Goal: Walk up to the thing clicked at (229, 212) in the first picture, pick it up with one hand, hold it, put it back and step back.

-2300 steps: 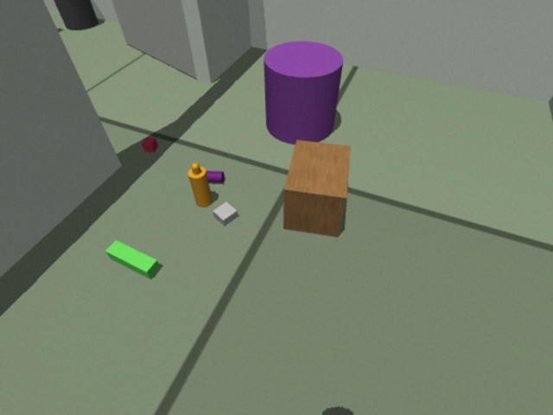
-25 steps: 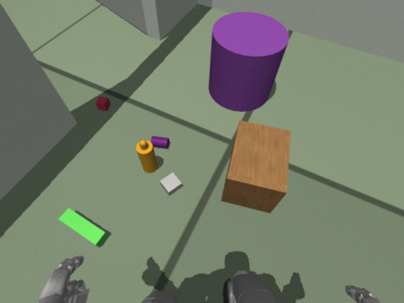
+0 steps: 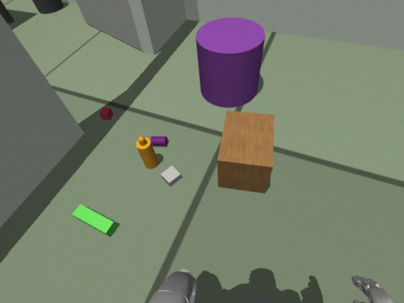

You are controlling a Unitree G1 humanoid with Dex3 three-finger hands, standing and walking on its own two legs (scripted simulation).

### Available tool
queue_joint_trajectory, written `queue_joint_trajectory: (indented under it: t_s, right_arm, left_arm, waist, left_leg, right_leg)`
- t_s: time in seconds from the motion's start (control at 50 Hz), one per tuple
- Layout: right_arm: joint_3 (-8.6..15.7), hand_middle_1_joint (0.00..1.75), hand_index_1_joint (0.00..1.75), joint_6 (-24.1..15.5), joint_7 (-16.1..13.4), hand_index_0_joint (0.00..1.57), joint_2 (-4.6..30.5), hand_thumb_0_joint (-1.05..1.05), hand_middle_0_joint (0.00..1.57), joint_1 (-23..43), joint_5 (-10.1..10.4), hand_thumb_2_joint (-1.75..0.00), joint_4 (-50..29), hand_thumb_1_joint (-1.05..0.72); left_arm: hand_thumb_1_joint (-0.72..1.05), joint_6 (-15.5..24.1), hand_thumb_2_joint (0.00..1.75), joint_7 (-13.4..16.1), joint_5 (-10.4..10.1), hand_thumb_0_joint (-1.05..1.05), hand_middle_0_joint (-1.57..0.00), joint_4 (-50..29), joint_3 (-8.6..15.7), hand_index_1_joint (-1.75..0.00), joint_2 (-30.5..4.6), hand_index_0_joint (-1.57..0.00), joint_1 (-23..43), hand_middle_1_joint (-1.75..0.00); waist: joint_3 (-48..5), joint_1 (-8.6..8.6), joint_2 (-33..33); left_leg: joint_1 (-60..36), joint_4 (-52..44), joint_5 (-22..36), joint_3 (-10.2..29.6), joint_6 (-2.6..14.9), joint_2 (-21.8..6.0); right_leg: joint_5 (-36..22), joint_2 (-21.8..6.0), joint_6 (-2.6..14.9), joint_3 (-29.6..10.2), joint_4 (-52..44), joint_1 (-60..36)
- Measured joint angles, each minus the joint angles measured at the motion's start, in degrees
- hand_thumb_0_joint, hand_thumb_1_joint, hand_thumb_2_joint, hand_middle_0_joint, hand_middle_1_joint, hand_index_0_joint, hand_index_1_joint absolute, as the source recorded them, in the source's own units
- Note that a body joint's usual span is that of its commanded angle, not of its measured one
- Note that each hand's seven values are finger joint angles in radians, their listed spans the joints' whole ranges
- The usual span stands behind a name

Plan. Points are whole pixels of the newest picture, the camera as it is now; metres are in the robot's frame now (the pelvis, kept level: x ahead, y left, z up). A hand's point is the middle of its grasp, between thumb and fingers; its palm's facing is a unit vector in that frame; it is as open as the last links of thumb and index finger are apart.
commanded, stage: step back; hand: left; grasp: from above
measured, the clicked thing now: (171, 176) +0.79 +0.28 -0.74
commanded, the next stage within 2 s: stand in 1.78 s
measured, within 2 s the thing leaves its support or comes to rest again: neither
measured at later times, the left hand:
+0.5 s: hand out of the picture -0.09 +0.24 -0.15, palm faces +0.07 -0.93 -0.35, open 7.4 cm
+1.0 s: hand out of the picture -0.27 +0.23 -0.13, palm faces +0.12 -0.88 -0.46, open 7.4 cm
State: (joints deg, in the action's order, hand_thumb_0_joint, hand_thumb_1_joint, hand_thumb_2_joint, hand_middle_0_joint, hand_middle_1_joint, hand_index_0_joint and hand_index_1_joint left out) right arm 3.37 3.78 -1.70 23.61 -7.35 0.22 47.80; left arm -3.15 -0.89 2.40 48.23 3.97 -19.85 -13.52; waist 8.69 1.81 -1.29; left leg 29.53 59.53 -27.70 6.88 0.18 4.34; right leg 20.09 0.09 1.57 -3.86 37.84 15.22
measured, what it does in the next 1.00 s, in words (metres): walks backwards: left foot, then right foot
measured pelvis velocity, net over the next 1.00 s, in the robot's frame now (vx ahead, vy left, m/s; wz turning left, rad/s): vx -0.30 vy -0.06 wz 0.12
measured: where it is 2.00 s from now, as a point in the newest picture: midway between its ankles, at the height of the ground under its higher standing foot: outside the picture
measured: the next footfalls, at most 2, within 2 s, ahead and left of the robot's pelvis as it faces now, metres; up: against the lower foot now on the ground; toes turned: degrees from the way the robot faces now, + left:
left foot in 0.26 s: -0.07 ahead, +0.11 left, +0.00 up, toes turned +4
right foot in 0.62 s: -0.19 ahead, -0.17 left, +0.00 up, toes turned +5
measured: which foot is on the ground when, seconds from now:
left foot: up 0.00-0.24, down 0.26-0.66, up 0.68-0.96, down 0.98-1.00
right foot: down 0.00-0.28, up 0.30-0.60, down 0.62-1.00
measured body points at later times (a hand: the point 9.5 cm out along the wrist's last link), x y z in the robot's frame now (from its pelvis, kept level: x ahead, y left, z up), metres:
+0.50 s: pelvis -0.17 -0.03 +0.00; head -0.13 +0.00 +0.45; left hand -0.10 +0.29 -0.13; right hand -0.04 -0.33 -0.10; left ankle -0.11 +0.10 -0.73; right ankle -0.22 -0.18 -0.65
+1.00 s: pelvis -0.30 -0.06 +0.00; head -0.27 -0.08 +0.45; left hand -0.27 +0.28 -0.10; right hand -0.22 -0.37 -0.14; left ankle -0.32 +0.07 -0.73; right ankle -0.27 -0.18 -0.73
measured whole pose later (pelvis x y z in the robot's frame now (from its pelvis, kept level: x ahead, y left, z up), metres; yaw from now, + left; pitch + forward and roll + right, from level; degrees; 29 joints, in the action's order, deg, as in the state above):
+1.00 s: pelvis -0.30 -0.06 +0.00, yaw +7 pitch -2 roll +2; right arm 3.5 2.1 1.1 21.7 -14.8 -2.1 56.8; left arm 0.4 -0.2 2.6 51.2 4.5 -23.1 -13.5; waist 4.9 1.5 -0.5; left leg 11.4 31.7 -19.2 1.5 -0.5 2.0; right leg 20.1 -4.3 0.6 2.2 38.7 16.5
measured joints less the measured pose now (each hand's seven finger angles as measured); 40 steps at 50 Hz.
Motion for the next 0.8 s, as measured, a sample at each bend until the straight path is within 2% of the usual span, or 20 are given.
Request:
queue_joint_trajectory:
  t_s: [0.04,0.1,0.2,0.24,0.26,0.28,0.3,0.32,0.36,0.4,0.46,0.52,0.6,0.62,0.64,0.66,0.68,0.72,0.76,0.8]
  right_arm:
    - [-0.2,0.30,0.30,-0.5,-0.1,0.20,0.2,0.01,0.21,-1.7,0.2,-0.90,0.2,-0.91]
    - [-0.5,0.30,0.30,-1.0,-0.3,0.20,0.3,0.01,0.21,-3.8,0.1,-0.90,0.8,-0.91]
    - [-0.9,0.30,0.30,-1.1,-0.3,0.20,-0.8,0.01,0.21,-5.0,-0.6,-0.90,1.9,-0.91]
    - [-1.0,0.30,0.30,-1.4,0.1,0.20,-1.5,0.01,0.21,-5.0,-0.8,-0.90,1.9,-0.91]
    - [-0.9,0.30,0.30,-1.7,0.2,0.20,-2.0,0.01,0.21,-4.8,-1.0,-0.90,2.1,-0.91]
    - [-0.9,0.30,0.30,-1.7,0.4,0.20,-3.0,0.01,0.21,-4.3,-1.2,-0.90,2.3,-0.91]
    - [-1.1,0.30,0.30,-1.7,0.6,0.20,-3.5,0.01,0.21,-4.1,-1.5,-0.90,2.3,-0.91]
    - [-1.4,0.30,0.30,-1.6,1.0,0.20,-3.6,0.01,0.21,-4.1,-1.7,-0.90,2.1,-0.91]
    - [-1.7,0.30,0.30,-1.7,1.3,0.20,-3.3,0.01,0.21,-4.0,-2.0,-0.90,1.9,-0.91]
    - [-1.7,0.30,0.30,-1.6,1.1,0.20,-3.2,0.01,0.21,-3.7,-2.4,-0.90,1.8,-0.90]
    - [-1.6,0.30,0.30,-1.5,0.9,0.20,-3.1,0.01,0.21,-2.4,-2.5,-0.90,1.0,-0.90]
    - [-1.2,0.30,0.30,-1.6,1.0,0.20,-2.6,0.01,0.21,-0.2,-2.2,-0.90,-0.6,-0.90]
    - [-1.0,0.30,0.30,-1.2,1.3,0.20,-1.2,0.00,0.21,3.1,-2.0,-0.90,-2.6,-0.90]
    - [-0.9,0.30,0.30,-0.9,1.4,0.20,-0.6,0.00,0.21,3.9,-1.8,-0.90,-2.7,-0.90]
    - [-0.6,0.30,0.30,-0.6,1.4,0.20,0.4,0.00,0.21,4.5,-1.6,-0.90,-2.4,-0.90]
    - [-0.2,0.30,0.30,-0.1,1.3,0.20,0.9,0.00,0.21,4.3,-1.4,-0.90,-1.8,-0.90]
    - [0.0,0.30,0.30,0.4,1.0,0.20,0.7,0.00,0.21,3.4,-1.3,-0.90,-1.2,-0.91]
    - [0.1,0.30,0.30,1.2,0.9,0.20,-0.2,0.00,0.21,1.5,-1.1,-0.90,0.4,-0.91]
    - [0.0,0.30,0.30,1.2,1.2,0.20,-0.3,0.00,0.21,-0.1,-0.8,-0.90,1.5,-0.91]
    - [0.0,0.30,0.30,0.4,1.3,0.20,0.1,0.00,0.21,-1.9,-0.8,-0.90,2.2,-0.91]
  left_arm:
    - [0.90,-0.2,0.89,0.3,0.2,0.01,-0.20,0.0,0.1,-0.30,0.3,-0.21,0.2,-0.30]
    - [0.90,0.0,0.89,0.9,0.4,0.01,-0.20,-1.6,0.3,-0.30,0.0,-0.21,1.7,-0.30]
    - [0.90,0.7,0.89,2.0,0.2,0.01,-0.20,-5.4,0.3,-0.30,-0.9,-0.21,5.6,-0.30]
    - [0.90,0.4,0.89,2.0,-0.3,0.01,-0.20,-6.2,0.0,-0.30,-1.5,-0.20,7.1,-0.30]
    - [0.90,0.1,0.89,1.9,-0.5,0.01,-0.20,-6.3,-0.1,-0.30,-2.0,-0.20,7.9,-0.30]
    - [0.90,-0.3,0.89,1.8,-0.7,0.01,-0.20,-6.0,0.0,-0.30,-2.5,-0.20,8.6,-0.30]
    - [0.90,-0.7,0.89,1.8,-1.0,0.01,-0.20,-5.6,0.0,-0.30,-2.6,-0.20,8.8,-0.30]
    - [0.90,-1.0,0.89,1.9,-1.1,0.01,-0.20,-5.0,0.1,-0.30,-2.3,-0.20,8.5,-0.30]
    - [0.91,-1.6,0.89,1.7,-1.1,0.01,-0.20,-3.5,-0.1,-0.30,-1.6,-0.20,7.7,-0.30]
    - [0.91,-1.9,0.89,1.4,-1.5,0.01,-0.20,-2.6,0.0,-0.30,-1.4,-0.20,6.6,-0.30]
    - [0.90,-1.5,0.89,0.9,-1.6,0.01,-0.20,-1.8,0.3,-0.30,-2.0,-0.20,4.5,-0.30]
    - [0.90,-1.0,0.89,1.0,-1.4,0.01,-0.20,-0.7,0.5,-0.30,-2.7,-0.20,2.9,-0.30]
    - [0.91,0.3,0.89,1.1,-1.3,0.01,-0.20,1.5,0.0,-0.30,-3.0,-0.20,1.2,-0.30]
    - [0.91,0.7,0.89,1.1,-1.2,0.01,-0.20,2.5,0.0,-0.30,-2.7,-0.20,1.0,-0.30]
    - [0.91,0.9,0.89,1.2,-0.9,0.01,-0.20,3.9,-0.1,-0.30,-1.5,-0.20,1.5,-0.30]
    - [0.91,1.1,0.89,1.0,-0.4,0.01,-0.20,4.5,-0.3,-0.30,-0.6,-0.20,1.2,-0.30]
    - [0.91,1.1,0.89,0.7,0.0,0.01,-0.20,4.6,-0.6,-0.30,-0.3,-0.20,0.4,-0.30]
    - [0.90,1.2,0.89,0.7,0.3,0.01,-0.20,4.7,-0.7,-0.30,-0.5,-0.20,-1.8,-0.30]
    - [0.90,1.2,0.89,1.0,0.4,0.01,-0.20,5.4,-0.7,-0.30,-0.3,-0.21,-2.9,-0.30]
    - [0.90,1.5,0.89,1.2,0.4,0.01,-0.20,5.8,-0.5,-0.30,-0.2,-0.21,-2.9,-0.30]
  waist:
    - [-1.0,-0.74,0.0]
    - [-1.0,-1.25,-0.2]
    - [1.3,-1.93,0.0]
    - [2.0,-2.30,0.8]
    - [2.6,-2.44,1.9]
    - [3.5,-1.95,4.0]
    - [3.7,-1.39,5.3]
    - [3.3,-1.49,5.3]
    - [2.2,-2.79,3.6]
    - [0.9,-2.78,3.0]
    - [-0.6,-1.73,3.4]
    - [-0.4,-0.99,3.6]
    - [0.6,0.16,2.7]
    - [0.8,0.18,1.6]
    - [1.8,-0.55,-1.4]
    - [1.7,-1.21,-3.4]
    - [0.6,-0.91,-3.5]
    - [-1.9,1.36,-1.2]
    - [-3.2,1.40,-0.4]
    - [-4.0,0.35,-1.1]
  left_leg:
    - [-0.1,5.3,0.5,1.0,-0.10,2.2]
    - [-3.2,4.9,0.1,0.7,-0.79,2.4]
    - [-10.8,-9.8,-1.8,-2.8,-1.17,-0.6]
    - [-14.1,-18.4,1.7,-4.7,-0.36,-1.7]
    - [-15.2,-21.7,6.2,-5.3,0.31,-1.4]
    - [-15.5,-22.3,8.0,-6.3,0.78,-0.4]
    - [-15.4,-22.3,8.5,-7.2,1.06,0.0]
    - [-14.7,-21.8,8.6,-7.2,1.30,-0.6]
    - [-13.4,-21.5,9.5,-5.7,1.61,-2.4]
    - [-12.7,-23.4,11.6,-5.3,1.49,-3.9]
    - [-10.9,-25.9,14.7,-6.0,1.03,-5.3]
    - [-8.5,-26.6,17.1,-6.7,0.87,-6.2]
    - [-4.8,-24.5,19.0,-8.4,-0.24,-8.1]
    - [-3.6,-23.1,19.0,-8.2,-0.66,-8.9]
    - [-3.0,-21.9,19.1,-6.3,-0.10,-10.2]
    - [-2.2,-20.2,15.8,-4.0,0.66,-10.1]
    - [-1.2,-17.4,9.8,-1.9,0.59,-8.1]
    - [0.2,-8.4,2.8,-0.5,-0.07,-3.5]
    - [0.3,-1.0,3.1,1.2,-0.23,-0.5]
    - [-0.7,2.1,4.7,2.2,-0.46,0.5]
  right_leg:
    - [-2.2,-0.9,-0.11,0.5,-2.2,0.6]
    - [-4.4,-1.0,0.04,1.6,-3.3,2.5]
    - [-6.5,-1.1,0.23,4.9,-1.6,5.9]
    - [-6.7,-1.5,0.02,6.0,0.4,7.8]
    - [-6.7,-2.2,-0.22,6.2,1.8,8.7]
    - [-7.0,-3.2,-0.41,5.1,2.8,9.3]
    - [-4.6,-2.8,-0.28,3.5,4.2,10.0]
    - [1.1,-1.1,-0.29,2.0,7.6,11.1]
    - [8.7,3.0,-0.39,-0.2,17.9,12.7]
    - [9.5,5.7,-0.35,-2.5,26.8,13.3]
    - [7.9,6.2,-1.00,-4.3,31.8,11.3]
    - [8.5,4.1,-2.48,-3.5,25.5,6.1]
    - [7.3,0.4,-2.54,0.1,5.5,-2.3]
    - [6.1,0.5,-2.11,1.0,0.6,-4.2]
    - [5.1,2.3,-1.56,2.6,-0.5,-5.1]
    - [4.3,3.2,-1.12,3.9,-0.7,-5.2]
    - [4.0,2.8,-0.73,4.0,0.1,-4.4]
    - [3.3,0.7,0.07,1.6,0.9,-2.4]
    - [1.4,-0.8,-0.05,0.9,-0.9,-2.0]
    - [-0.2,-1.4,-0.40,1.8,-2.6,-1.5]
